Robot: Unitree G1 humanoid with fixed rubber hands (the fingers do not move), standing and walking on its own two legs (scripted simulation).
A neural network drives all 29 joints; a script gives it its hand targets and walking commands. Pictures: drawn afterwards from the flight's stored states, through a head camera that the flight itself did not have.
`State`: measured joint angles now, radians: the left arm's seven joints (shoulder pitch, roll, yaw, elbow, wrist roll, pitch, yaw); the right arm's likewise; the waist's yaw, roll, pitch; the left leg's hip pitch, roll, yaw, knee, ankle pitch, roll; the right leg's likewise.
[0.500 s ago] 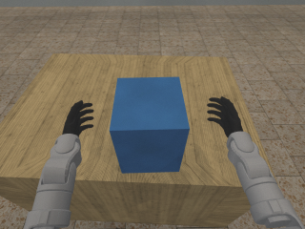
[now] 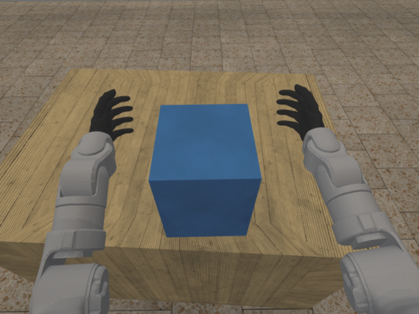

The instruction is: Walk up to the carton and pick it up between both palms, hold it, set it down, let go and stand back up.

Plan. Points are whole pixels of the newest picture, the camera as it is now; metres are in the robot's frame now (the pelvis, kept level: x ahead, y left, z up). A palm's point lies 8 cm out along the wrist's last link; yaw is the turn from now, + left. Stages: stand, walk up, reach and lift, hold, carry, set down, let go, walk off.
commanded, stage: reach and lift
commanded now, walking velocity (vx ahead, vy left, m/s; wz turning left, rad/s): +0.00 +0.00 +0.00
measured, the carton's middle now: (205, 173) +0.42 +0.06 -0.02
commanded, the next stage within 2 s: none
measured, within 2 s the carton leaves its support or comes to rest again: neither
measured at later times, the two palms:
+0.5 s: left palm (108, 123) +0.40 +0.24 +0.15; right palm (300, 108) +0.46 -0.12 +0.16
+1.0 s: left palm (110, 158) +0.39 +0.26 +0.05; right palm (293, 139) +0.46 -0.13 +0.07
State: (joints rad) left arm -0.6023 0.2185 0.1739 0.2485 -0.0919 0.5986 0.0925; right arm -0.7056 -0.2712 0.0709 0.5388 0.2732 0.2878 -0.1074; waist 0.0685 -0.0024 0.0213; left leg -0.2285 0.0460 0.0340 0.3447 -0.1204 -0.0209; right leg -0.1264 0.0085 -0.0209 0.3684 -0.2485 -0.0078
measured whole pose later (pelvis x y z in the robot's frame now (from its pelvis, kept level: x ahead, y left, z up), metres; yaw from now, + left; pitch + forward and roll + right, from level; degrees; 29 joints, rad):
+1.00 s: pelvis +0.01 +0.01 +0.00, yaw -1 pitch +15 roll -1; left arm -0.77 0.22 0.18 1.13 -0.09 -0.17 0.05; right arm -0.89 -0.27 0.07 1.20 0.30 -0.14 0.00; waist 0.12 0.00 -0.15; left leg -0.53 0.06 0.03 0.39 -0.12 -0.02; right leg -0.40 0.02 -0.02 0.36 -0.22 -0.01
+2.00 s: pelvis +0.01 +0.01 -0.01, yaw -1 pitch +15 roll -1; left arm -0.70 -0.02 0.43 1.07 0.23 -0.29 0.08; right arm -0.83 -0.01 -0.40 1.20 -0.24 -0.33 -0.10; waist 0.12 0.00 -0.16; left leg -0.54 0.06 0.03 0.41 -0.13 -0.02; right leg -0.42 0.02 -0.02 0.38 -0.23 -0.01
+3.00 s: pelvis +0.00 +0.01 +0.00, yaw -1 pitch +13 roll -1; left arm -0.68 -0.04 0.45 1.06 0.25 -0.27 0.08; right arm -0.81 0.02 -0.50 1.19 -0.33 -0.33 -0.10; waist 0.12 0.00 -0.13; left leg -0.50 0.06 0.04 0.40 -0.12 -0.02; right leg -0.38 0.02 -0.02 0.38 -0.23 -0.01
